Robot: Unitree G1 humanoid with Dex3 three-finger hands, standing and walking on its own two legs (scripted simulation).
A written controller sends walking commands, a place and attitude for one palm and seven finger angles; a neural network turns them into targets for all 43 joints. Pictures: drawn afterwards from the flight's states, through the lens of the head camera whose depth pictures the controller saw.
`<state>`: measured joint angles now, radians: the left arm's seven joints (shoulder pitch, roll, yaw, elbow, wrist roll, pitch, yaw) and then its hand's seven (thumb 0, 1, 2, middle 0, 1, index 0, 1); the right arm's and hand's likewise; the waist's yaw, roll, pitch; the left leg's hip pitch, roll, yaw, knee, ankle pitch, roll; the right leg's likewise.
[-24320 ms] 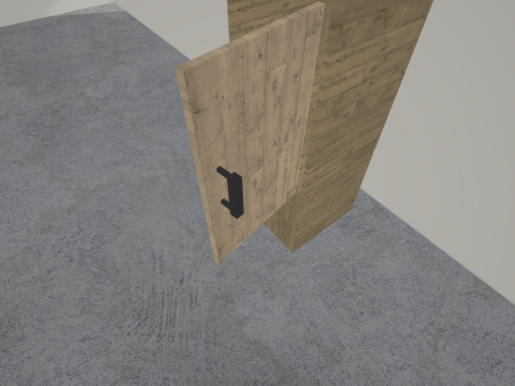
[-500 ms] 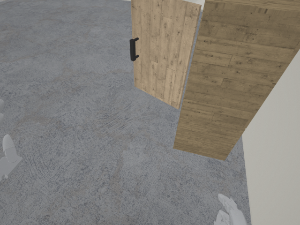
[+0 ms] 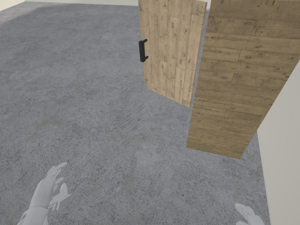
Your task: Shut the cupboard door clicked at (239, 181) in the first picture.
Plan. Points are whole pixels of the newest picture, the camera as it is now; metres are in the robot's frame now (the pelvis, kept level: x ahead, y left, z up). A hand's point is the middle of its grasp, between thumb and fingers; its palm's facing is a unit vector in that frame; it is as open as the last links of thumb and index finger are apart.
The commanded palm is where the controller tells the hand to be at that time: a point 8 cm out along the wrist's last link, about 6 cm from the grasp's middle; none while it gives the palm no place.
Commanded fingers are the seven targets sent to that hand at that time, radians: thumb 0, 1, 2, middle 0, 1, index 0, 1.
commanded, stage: let the arm hang, fingers relaxed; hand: left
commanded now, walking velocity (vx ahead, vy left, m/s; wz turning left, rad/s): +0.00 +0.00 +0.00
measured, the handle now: (144, 50) +1.04 +0.10 -0.03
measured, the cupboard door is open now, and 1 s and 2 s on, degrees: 67 67 67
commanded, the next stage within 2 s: look to check the result in 0.96 s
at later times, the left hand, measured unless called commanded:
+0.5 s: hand out of the picture -0.05 +0.19 -0.16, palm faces +0.02 -0.97 -0.24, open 7.3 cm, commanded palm none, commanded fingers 0.00 0.90 0.90 -0.20 -0.30 -0.20 -0.30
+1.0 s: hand out of the picture +0.04 +0.17 -0.16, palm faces +0.00 -0.98 -0.22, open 7.4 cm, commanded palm none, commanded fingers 0.00 0.90 0.90 -0.20 -0.30 -0.20 -0.30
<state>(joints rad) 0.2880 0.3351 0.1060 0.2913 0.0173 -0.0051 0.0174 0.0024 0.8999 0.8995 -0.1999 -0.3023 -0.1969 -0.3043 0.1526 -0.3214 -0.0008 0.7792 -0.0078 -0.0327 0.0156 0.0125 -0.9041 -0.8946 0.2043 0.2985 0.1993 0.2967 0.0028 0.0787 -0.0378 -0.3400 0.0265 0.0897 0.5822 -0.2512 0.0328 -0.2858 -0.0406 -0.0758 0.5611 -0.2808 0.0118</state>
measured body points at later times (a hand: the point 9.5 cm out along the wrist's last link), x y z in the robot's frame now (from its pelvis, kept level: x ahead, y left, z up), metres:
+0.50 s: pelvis -0.01 -0.01 +0.01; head +0.00 -0.01 +0.46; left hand -0.05 +0.24 -0.14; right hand -0.05 -0.23 -0.15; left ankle +0.04 +0.10 -0.73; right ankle +0.01 -0.13 -0.73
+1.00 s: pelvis +0.01 -0.02 +0.01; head +0.01 -0.02 +0.46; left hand +0.04 +0.22 -0.14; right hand +0.02 -0.25 -0.15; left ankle +0.04 +0.10 -0.73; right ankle +0.01 -0.13 -0.73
